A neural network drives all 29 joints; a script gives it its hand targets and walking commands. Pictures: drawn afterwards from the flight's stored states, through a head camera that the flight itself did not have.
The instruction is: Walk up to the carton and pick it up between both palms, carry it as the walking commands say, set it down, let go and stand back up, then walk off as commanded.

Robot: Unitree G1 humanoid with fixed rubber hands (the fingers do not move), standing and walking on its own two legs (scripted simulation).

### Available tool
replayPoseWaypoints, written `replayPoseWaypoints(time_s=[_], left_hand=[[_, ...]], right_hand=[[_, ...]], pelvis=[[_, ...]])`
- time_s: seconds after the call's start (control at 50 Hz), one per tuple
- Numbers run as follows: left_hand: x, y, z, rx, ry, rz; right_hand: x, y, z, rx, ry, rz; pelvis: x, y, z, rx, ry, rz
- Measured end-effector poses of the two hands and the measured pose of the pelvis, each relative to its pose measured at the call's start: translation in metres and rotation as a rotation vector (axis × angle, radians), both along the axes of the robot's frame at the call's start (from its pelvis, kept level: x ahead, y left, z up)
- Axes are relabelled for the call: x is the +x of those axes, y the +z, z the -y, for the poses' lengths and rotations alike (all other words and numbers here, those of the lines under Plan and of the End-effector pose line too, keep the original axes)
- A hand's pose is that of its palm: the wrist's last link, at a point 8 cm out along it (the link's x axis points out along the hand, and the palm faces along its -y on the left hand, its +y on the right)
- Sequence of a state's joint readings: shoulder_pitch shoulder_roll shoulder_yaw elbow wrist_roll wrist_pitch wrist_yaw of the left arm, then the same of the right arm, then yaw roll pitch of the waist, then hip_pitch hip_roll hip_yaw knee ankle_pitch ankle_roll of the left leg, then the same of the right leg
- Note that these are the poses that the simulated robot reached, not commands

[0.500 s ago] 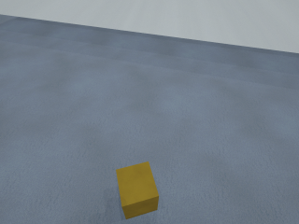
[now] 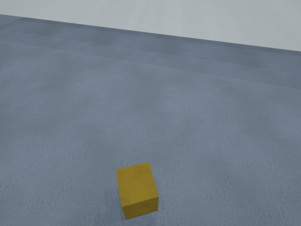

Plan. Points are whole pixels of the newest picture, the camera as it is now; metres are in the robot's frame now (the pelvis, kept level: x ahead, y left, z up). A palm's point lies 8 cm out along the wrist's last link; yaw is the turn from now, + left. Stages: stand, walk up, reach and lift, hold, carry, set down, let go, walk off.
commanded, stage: walk up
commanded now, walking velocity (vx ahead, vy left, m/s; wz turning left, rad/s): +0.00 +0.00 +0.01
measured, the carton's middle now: (137, 190) +0.47 +0.08 -0.65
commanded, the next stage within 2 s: stand in 2.00 s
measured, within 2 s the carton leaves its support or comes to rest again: neither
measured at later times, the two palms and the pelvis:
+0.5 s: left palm out of the picture -0.04 +0.21 -0.15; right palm out of the picture -0.03 -0.20 -0.15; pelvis +0.02 +0.00 +0.00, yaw +2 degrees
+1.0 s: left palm out of the picture +0.04 +0.28 -0.16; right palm out of the picture +0.11 -0.16 -0.13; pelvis +0.07 +0.06 +0.00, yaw +7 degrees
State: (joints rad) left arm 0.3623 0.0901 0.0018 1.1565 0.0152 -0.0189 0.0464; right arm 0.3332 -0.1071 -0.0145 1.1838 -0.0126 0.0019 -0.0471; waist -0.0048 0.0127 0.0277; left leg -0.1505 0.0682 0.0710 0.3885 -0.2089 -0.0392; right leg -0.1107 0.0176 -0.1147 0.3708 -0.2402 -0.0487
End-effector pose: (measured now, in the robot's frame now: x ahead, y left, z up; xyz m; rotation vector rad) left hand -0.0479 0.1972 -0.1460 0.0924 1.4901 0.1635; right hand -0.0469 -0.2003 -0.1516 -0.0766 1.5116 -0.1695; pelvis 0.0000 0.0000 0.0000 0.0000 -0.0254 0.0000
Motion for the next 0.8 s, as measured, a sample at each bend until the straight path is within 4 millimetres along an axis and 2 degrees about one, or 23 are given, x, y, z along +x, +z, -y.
replayPoseWaypoints(time_s=[0.14,0.28,0.4,0.46,0.48,0.52,0.6,0.66,0.72,0.76,0.8], left_hand=[[0.004,0.001,-0.002,0.012,0.009,0.006],[0.017,-0.001,0.000,0.006,-0.004,0.033],[0.014,-0.003,0.008,-0.014,-0.006,0.014],[0.015,-0.003,0.002,-0.001,0.035,0.032],[0.014,-0.003,-0.004,0.017,0.061,0.044],[0.005,-0.003,-0.016,0.047,0.101,0.029],[-0.016,0.000,-0.032,0.059,0.129,-0.044],[-0.019,-0.003,-0.043,0.050,0.140,-0.075],[-0.015,-0.016,-0.056,0.028,0.148,-0.105],[-0.008,-0.022,-0.064,0.013,0.134,-0.124],[0.006,-0.023,-0.071,0.003,0.125,-0.125]], right_hand=[[-0.010,0.001,-0.003,0.019,-0.009,-0.031],[-0.003,-0.001,-0.009,0.030,0.003,-0.024],[0.000,0.001,-0.009,0.031,-0.001,-0.027],[0.003,0.002,-0.003,0.021,0.013,-0.030],[0.010,0.003,-0.001,0.017,0.036,-0.027],[0.035,0.006,0.005,0.006,0.080,0.013],[0.107,0.013,0.009,-0.037,0.139,0.155],[0.158,0.015,-0.001,-0.064,0.182,0.234],[0.200,0.011,-0.018,-0.088,0.218,0.311],[0.215,0.013,-0.028,-0.100,0.225,0.352],[0.212,0.017,-0.034,-0.107,0.218,0.339]], pelvis=[[0.004,0.000,0.004,-0.006,-0.004,-0.013],[0.008,-0.001,0.005,-0.001,-0.003,-0.008],[0.010,-0.001,0.007,-0.004,-0.002,-0.015],[0.013,-0.003,0.006,-0.004,0.014,-0.015],[0.015,-0.003,0.006,-0.005,0.029,-0.017],[0.021,-0.002,0.003,-0.006,0.048,-0.022],[0.037,-0.001,-0.009,-0.014,0.077,-0.032],[0.047,-0.006,-0.024,-0.023,0.095,-0.034],[0.058,-0.018,-0.042,-0.035,0.113,-0.029],[0.062,-0.020,-0.050,-0.024,0.106,-0.030],[0.063,-0.016,-0.054,-0.028,0.099,-0.032]])
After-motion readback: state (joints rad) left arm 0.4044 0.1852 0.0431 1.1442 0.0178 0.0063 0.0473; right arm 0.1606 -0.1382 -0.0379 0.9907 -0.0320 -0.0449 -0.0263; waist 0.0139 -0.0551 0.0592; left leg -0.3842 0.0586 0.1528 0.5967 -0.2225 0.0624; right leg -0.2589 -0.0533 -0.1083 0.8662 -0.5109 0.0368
